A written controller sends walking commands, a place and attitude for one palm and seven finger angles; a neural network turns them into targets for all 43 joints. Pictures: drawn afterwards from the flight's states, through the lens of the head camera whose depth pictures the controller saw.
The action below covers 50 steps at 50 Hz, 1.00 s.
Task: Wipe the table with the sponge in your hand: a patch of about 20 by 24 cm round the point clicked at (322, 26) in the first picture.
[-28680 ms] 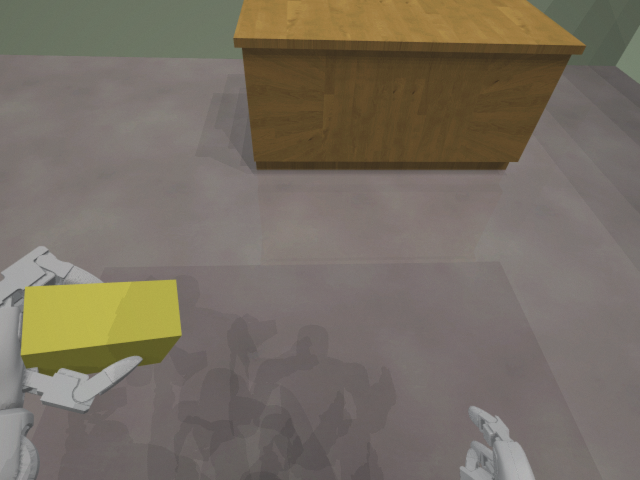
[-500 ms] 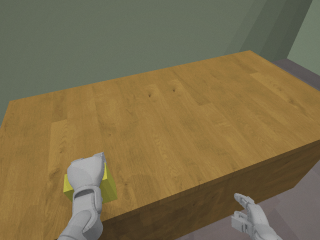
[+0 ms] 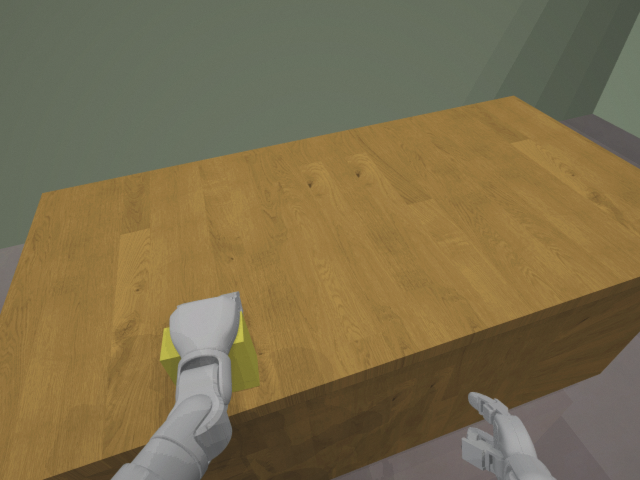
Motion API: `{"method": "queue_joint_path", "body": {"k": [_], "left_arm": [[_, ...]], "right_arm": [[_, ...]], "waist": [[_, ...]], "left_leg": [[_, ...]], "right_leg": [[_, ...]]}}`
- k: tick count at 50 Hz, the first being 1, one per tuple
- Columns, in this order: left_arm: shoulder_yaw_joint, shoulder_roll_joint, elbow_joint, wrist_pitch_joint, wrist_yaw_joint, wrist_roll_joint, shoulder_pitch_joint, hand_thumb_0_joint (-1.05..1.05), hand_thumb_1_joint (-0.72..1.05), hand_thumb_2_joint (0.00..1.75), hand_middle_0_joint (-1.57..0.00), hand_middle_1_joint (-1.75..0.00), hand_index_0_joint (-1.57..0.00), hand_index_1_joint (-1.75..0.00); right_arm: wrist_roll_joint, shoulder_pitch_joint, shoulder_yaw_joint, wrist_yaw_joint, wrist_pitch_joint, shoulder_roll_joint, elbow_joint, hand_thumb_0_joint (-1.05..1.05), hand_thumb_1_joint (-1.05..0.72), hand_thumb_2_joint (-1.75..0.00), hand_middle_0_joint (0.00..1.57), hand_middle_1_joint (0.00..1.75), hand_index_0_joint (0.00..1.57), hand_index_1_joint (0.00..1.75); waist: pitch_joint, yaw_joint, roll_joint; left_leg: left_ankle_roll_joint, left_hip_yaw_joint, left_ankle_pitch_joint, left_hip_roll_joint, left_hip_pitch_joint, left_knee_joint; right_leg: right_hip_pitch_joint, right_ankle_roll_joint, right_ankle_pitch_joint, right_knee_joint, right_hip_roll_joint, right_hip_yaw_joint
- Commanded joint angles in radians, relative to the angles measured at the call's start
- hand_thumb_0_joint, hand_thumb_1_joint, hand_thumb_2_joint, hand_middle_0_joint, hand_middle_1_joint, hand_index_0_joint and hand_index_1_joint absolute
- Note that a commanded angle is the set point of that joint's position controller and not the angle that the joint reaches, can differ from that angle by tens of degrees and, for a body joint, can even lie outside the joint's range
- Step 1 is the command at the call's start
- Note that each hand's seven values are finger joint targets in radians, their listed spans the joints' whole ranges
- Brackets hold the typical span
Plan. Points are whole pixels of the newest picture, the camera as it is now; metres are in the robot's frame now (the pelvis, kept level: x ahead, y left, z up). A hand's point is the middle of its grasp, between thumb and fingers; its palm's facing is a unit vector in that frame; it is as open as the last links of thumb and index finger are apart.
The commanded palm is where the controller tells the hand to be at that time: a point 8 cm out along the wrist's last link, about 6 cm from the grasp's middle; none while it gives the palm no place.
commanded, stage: slide across to the third lane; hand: left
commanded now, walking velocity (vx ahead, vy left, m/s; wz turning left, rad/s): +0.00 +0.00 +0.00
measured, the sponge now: (216, 365) +0.28 +0.20 -0.04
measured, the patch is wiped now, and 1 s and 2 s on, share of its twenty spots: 0.70 0.85 1.00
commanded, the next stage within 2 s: wipe forward along the third lane in 0.30 s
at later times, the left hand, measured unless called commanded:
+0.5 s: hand (259, 334) +0.31 +0.14 +0.00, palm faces -0.07 -0.04 -1.00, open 9.8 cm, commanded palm +0.29 +0.12 +0.04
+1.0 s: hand (258, 308) +0.36 +0.15 +0.00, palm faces -0.09 -0.01 -1.00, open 9.8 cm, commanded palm +0.34 +0.15 +0.03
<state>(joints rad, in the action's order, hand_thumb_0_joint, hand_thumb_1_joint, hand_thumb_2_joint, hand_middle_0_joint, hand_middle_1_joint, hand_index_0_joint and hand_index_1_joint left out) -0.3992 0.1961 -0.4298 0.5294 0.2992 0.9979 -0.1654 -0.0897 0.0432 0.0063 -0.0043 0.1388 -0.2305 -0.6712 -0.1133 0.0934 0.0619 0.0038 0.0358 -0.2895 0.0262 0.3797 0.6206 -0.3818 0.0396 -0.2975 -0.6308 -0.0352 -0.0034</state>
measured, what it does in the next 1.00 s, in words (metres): stands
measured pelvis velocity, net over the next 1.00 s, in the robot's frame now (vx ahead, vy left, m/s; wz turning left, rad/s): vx -0.01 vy -0.03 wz -0.02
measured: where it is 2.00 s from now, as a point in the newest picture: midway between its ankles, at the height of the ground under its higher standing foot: outside the picture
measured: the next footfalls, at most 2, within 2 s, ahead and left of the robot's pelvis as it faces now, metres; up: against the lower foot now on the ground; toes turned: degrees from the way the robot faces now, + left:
none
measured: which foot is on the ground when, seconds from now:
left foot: down 0.00-1.00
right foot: down 0.00-1.00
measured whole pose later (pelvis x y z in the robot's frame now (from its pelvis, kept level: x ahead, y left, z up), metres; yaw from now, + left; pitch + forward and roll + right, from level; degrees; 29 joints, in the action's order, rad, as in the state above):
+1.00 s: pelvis -0.01 -0.03 -0.01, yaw -1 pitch +9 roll +1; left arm -0.26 0.14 -0.92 0.51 0.38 0.96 -0.56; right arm -0.07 0.11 -0.01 -0.05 0.15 -0.24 -0.74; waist -0.15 0.01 0.05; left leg -0.02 0.04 -0.27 -0.01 0.53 0.64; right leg -0.54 0.08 -0.27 -0.67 -0.08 0.00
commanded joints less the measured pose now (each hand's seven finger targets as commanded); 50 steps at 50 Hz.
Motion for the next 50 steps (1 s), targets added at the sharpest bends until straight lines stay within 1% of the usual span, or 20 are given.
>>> {"method": "queue_joint_path", "body": {"k": [1, 4, 6, 9, 11, 13, 19, 21, 25, 26, 27, 29, 31, 34, 36, 39, 43, 45, 46, 50], "left_arm": [[0.003, -0.039, 0.101, -0.046, 0.014, -0.025, -0.319, 0.00, 0.10, 1.30, -1.20, -1.60, -1.20, -1.60], [-0.042, -0.095, 0.055, -0.036, 0.023, -0.028, -0.362, 0.00, 0.10, 1.30, -1.20, -1.60, -1.20, -1.60], [0.009, -0.049, 0.041, -0.031, 0.030, -0.035, -0.350, 0.00, 0.10, 1.30, -1.20, -1.60, -1.20, -1.60], [-0.054, -0.120, 0.025, -0.023, 0.034, -0.039, -0.368, 0.00, 0.10, 1.30, -1.20, -1.60, -1.20, -1.60], [-0.025, -0.100, 0.014, -0.018, 0.040, -0.039, -0.351, 0.00, 0.10, 1.30, -1.20, -1.60, -1.20, -1.60], [-0.076, -0.152, 0.009, -0.014, 0.042, -0.045, -0.372, 0.00, 0.10, 1.30, -1.20, -1.60, -1.20, -1.60], [-0.054, -0.139, -0.032, 0.012, 0.059, -0.054, -0.401, 0.00, 0.10, 1.30, -1.20, -1.60, -1.20, -1.60], [0.005, -0.085, -0.064, 0.019, 0.067, -0.047, -0.414, 0.00, 0.10, 1.30, -1.20, -1.60, -1.20, -1.60], [-0.003, -0.088, -0.129, 0.028, 0.075, -0.028, -0.481, 0.00, 0.10, 1.30, -1.20, -1.60, -1.20, -1.60], [0.064, -0.030, -0.134, 0.026, 0.080, -0.028, -0.477, 0.00, 0.10, 1.30, -1.20, -1.60, -1.20, -1.60], [0.014, -0.075, -0.139, 0.026, 0.079, -0.024, -0.483, 0.00, 0.10, 1.30, -1.20, -1.60, -1.20, -1.60], [0.028, -0.060, -0.174, 0.018, 0.079, -0.020, -0.524, 0.00, 0.10, 1.30, -1.20, -1.60, -1.20, -1.60], [0.111, 0.019, -0.216, 0.016, 0.083, -0.017, -0.525, 0.00, 0.10, 1.30, -1.20, -1.60, -1.20, -1.60], [0.098, 0.010, -0.263, 0.008, 0.086, -0.012, -0.573, 0.00, 0.10, 1.30, -1.20, -1.60, -1.20, -1.60], [0.161, 0.074, -0.309, 0.007, 0.091, -0.003, -0.582, 0.00, 0.10, 1.30, -1.20, -1.60, -1.20, -1.60], [0.098, 0.000, -0.339, 0.008, 0.092, 0.000, -0.590, 0.00, 0.10, 1.30, -1.20, -1.60, -1.20, -1.60], [0.165, 0.070, -0.395, 0.003, 0.100, -0.020, -0.636, 0.00, 0.10, 1.30, -1.20, -1.60, -1.20, -1.60], [0.161, 0.056, -0.407, -0.005, 0.104, -0.024, -0.637, 0.00, 0.10, 1.30, -1.20, -1.60, -1.20, -1.60], [0.204, 0.102, -0.415, -0.009, 0.107, -0.020, -0.631, 0.00, 0.10, 1.30, -1.20, -1.60, -1.20, -1.60], [0.152, 0.060, -0.472, -0.023, 0.108, -0.002, -0.695, 0.00, 0.10, 1.30, -1.20, -1.60, -1.20, -1.60]], "right_arm": [[0.000, -0.212, -0.043, -0.010, -0.057, -0.106, 0.155, 0.00, -0.90, -0.90, 0.20, 0.30, 0.20, 0.30], [-0.001, -0.209, -0.040, -0.006, -0.057, -0.096, 0.147, 0.00, -0.90, -0.90, 0.20, 0.30, 0.20, 0.30], [0.002, -0.208, -0.044, -0.004, -0.055, -0.104, 0.143, 0.00, -0.90, -0.90, 0.20, 0.30, 0.20, 0.30], [0.001, -0.212, -0.044, 0.004, -0.049, -0.094, 0.146, 0.00, -0.90, -0.90, 0.20, 0.30, 0.20, 0.30], [0.004, -0.212, -0.048, 0.011, -0.044, -0.099, 0.144, 0.00, -0.90, -0.90, 0.20, 0.30, 0.20, 0.30], [0.002, -0.213, -0.047, 0.018, -0.041, -0.091, 0.148, 0.00, -0.90, -0.90, 0.20, 0.30, 0.20, 0.30], [0.000, -0.227, -0.046, 0.020, -0.029, -0.090, 0.143, 0.00, -0.90, -0.90, 0.20, 0.30, 0.20, 0.30], [0.004, -0.228, -0.048, 0.014, -0.024, -0.097, 0.130, 0.00, -0.90, -0.90, 0.20, 0.30, 0.20, 0.30], [0.005, -0.217, -0.043, 0.002, -0.020, -0.094, 0.117, 0.00, -0.90, -0.90, 0.20, 0.30, 0.20, 0.30], [0.008, -0.213, -0.047, -0.002, -0.019, -0.101, 0.110, 0.00, -0.90, -0.90, 0.20, 0.30, 0.20, 0.30], [0.008, -0.209, -0.043, -0.004, -0.019, -0.094, 0.119, 0.00, -0.90, -0.90, 0.20, 0.30, 0.20, 0.30], [0.009, -0.197, -0.044, -0.011, -0.021, -0.096, 0.107, 0.00, -0.90, -0.90, 0.20, 0.30, 0.20, 0.30], [0.013, -0.187, -0.042, -0.022, -0.020, -0.103, 0.098, 0.00, -0.90, -0.90, 0.20, 0.30, 0.20, 0.30], [0.014, -0.164, -0.037, -0.036, -0.022, -0.099, 0.094, 0.00, -0.90, -0.90, 0.20, 0.30, 0.20, 0.30], [0.017, -0.155, -0.038, -0.043, -0.021, -0.108, 0.082, 0.00, -0.90, -0.90, 0.20, 0.30, 0.20, 0.30], [0.016, -0.131, -0.039, -0.042, -0.023, -0.099, 0.094, 0.00, -0.90, -0.90, 0.20, 0.30, 0.20, 0.30], [0.016, -0.098, -0.040, -0.048, -0.025, -0.109, 0.086, 0.00, -0.90, -0.90, 0.20, 0.30, 0.20, 0.30], [0.019, -0.085, -0.043, -0.050, -0.031, -0.109, 0.082, 0.00, -0.90, -0.90, 0.20, 0.30, 0.20, 0.30], [0.020, -0.082, -0.046, -0.051, -0.030, -0.114, 0.079, 0.00, -0.90, -0.90, 0.20, 0.30, 0.20, 0.30], [0.018, -0.053, -0.046, -0.052, -0.038, -0.110, 0.068, 0.00, -0.90, -0.90, 0.20, 0.30, 0.20, 0.30]], "waist": [[-0.132, -0.043, -0.147], [-0.137, -0.052, -0.140], [-0.162, -0.036, -0.153], [-0.175, -0.048, -0.160], [-0.187, -0.033, -0.154], [-0.185, -0.049, -0.172], [-0.170, -0.041, -0.174], [-0.165, -0.032, -0.184], [-0.148, -0.056, -0.177], [-0.169, -0.041, -0.176], [-0.175, -0.052, -0.167], [-0.165, -0.067, -0.188], [-0.163, -0.055, -0.178], [-0.158, -0.080, -0.186], [-0.158, -0.072, -0.184], [-0.191, -0.083, -0.166], [-0.210, -0.094, -0.197], [-0.233, -0.096, -0.195], [-0.241, -0.085, -0.180], [-0.190, -0.117, -0.198]], "left_leg": [[0.025, 0.014, 0.038, 0.002, -0.070, -0.095], [0.025, 0.004, 0.048, 0.005, -0.069, -0.086], [0.024, 0.004, 0.058, 0.007, -0.063, -0.086], [0.025, -0.003, 0.092, 0.006, -0.069, -0.073], [0.022, -0.002, 0.111, 0.007, -0.063, -0.072], [0.027, -0.009, 0.124, 0.007, -0.067, -0.064], [0.024, -0.019, 0.095, 0.010, -0.048, -0.074], [0.022, -0.018, 0.084, 0.011, -0.037, -0.080], [0.022, -0.031, 0.063, 0.016, -0.018, -0.075], [0.020, -0.025, 0.067, 0.015, -0.016, -0.078], [0.022, -0.033, 0.063, 0.018, -0.010, -0.074], [0.023, -0.034, 0.047, 0.018, 0.003, -0.068], [0.020, -0.029, 0.025, 0.021, 0.032, -0.070], [0.021, -0.039, -0.001, 0.020, 0.060, -0.059], [0.018, -0.031, -0.013, 0.019, 0.079, -0.059], [0.017, -0.038, 0.002, 0.015, 0.085, -0.048], [0.020, -0.040, -0.007, 0.011, 0.126, -0.032], [0.021, -0.043, 0.001, 0.009, 0.137, -0.025], [0.019, -0.039, 0.001, 0.009, 0.147, -0.025], [0.024, -0.041, -0.033, 0.004, 0.165, -0.019]], "right_leg": [[0.009, 0.037, 0.046, 0.133, -0.011, -0.038], [0.008, 0.034, 0.063, 0.126, -0.006, -0.019], [0.032, 0.036, 0.078, 0.135, -0.007, -0.038], [0.040, 0.032, 0.129, 0.126, 0.000, -0.027], [0.055, 0.037, 0.162, 0.123, -0.003, -0.038], [0.057, 0.032, 0.191, 0.121, 0.002, -0.027], [0.067, 0.027, 0.163, 0.139, 0.008, -0.040], [0.067, 0.029, 0.152, 0.150, 0.004, -0.055], [0.055, 0.022, 0.149, 0.155, 0.013, -0.065], [0.066, 0.027, 0.155, 0.157, 0.008, -0.077], [0.071, 0.021, 0.152, 0.150, 0.015, -0.068], [0.054, 0.016, 0.140, 0.158, 0.018, -0.078], [0.053, 0.019, 0.112, 0.166, 0.016, -0.101], [0.039, 0.006, 0.083, 0.164, 0.026, -0.104], [0.022, 0.010, 0.053, 0.167, 0.021, -0.117], [0.019, 0.007, 0.088, 0.142, 0.023, -0.091], [0.026, -0.001, 0.098, 0.137, 0.026, -0.102], [0.037, -0.005, 0.129, 0.129, 0.030, -0.104], [0.035, -0.001, 0.123, 0.128, 0.026, -0.112], [-0.025, -0.007, 0.061, 0.133, 0.027, -0.099]]}}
